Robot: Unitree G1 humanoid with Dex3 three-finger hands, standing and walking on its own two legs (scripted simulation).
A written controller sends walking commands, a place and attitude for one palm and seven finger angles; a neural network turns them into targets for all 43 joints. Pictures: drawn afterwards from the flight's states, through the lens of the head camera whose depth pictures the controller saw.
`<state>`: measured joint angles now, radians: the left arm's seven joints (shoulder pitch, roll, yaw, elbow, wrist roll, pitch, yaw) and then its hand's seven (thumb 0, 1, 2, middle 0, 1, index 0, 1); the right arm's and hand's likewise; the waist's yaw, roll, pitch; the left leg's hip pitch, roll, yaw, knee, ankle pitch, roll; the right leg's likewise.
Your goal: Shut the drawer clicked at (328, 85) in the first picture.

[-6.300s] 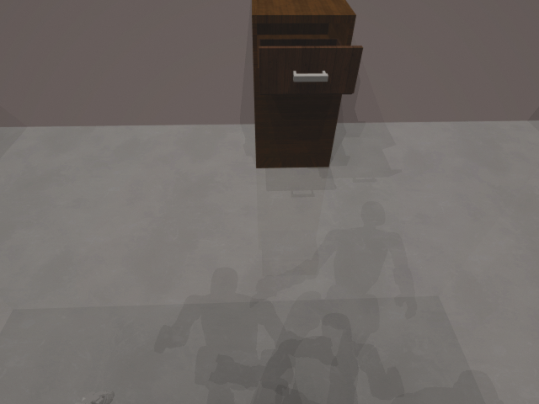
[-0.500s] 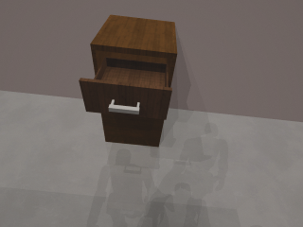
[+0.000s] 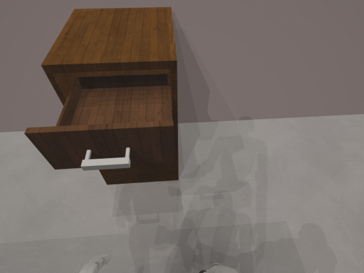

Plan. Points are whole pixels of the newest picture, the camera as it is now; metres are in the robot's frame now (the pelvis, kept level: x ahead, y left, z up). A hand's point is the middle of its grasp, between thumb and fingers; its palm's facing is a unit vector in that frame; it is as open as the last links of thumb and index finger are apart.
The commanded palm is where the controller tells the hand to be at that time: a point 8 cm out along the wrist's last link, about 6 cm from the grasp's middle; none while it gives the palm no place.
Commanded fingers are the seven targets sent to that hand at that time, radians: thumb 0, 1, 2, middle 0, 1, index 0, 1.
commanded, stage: take the last steps up to it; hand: left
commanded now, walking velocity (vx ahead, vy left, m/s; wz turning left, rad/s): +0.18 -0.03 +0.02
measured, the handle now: (107, 157) +0.43 +0.22 -0.05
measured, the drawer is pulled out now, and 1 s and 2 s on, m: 0.26 0.26 0.26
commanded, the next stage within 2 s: come to a stop and stand still in 0.06 s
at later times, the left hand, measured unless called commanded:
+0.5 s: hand out of the picture +0.09 +0.17 -0.16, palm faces +0.09 -0.98 -0.18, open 7.3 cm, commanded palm none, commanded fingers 0.00 0.90 0.90 -0.20 -0.30 -0.20 -0.30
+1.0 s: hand out of the picture +0.05 +0.11 -0.15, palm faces +0.04 -0.97 -0.23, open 7.3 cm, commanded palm none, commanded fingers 0.00 0.90 0.90 -0.20 -0.30 -0.20 -0.30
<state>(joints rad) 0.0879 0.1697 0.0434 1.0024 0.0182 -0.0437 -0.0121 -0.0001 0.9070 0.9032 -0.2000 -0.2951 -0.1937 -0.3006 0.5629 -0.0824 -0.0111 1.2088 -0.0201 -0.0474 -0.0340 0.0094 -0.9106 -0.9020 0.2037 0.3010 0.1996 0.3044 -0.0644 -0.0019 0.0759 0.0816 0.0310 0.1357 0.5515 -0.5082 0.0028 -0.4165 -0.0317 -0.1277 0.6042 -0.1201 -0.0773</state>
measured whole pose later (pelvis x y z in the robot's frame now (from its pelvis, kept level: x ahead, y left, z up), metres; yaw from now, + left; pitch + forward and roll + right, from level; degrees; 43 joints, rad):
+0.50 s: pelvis +0.09 +0.00 +0.02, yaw -1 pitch -3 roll +1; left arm 0.26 0.15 0.03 1.07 0.01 0.03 0.04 0.00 0.91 0.90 -0.20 -0.30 -0.20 -0.30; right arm 0.14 -0.14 -0.02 1.03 -0.02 0.01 -0.04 0.01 -0.93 -0.90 0.20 0.30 0.20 0.30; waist 0.05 -0.04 0.08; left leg -0.28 0.03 0.09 0.53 -0.19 0.01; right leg -0.26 -0.02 -0.09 0.65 -0.39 -0.01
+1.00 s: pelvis +0.03 -0.07 +0.02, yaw +0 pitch -3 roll +1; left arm 0.24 0.15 0.02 1.10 0.01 0.01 0.04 0.01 0.93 0.90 -0.21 -0.30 -0.20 -0.30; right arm 0.26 -0.17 -0.02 1.14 -0.02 0.03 -0.04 0.01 -0.92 -0.90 0.20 0.30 0.19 0.30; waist 0.00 0.02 0.05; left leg -0.20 0.06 -0.01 0.45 -0.21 -0.07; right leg -0.20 0.03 -0.09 0.50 -0.27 -0.07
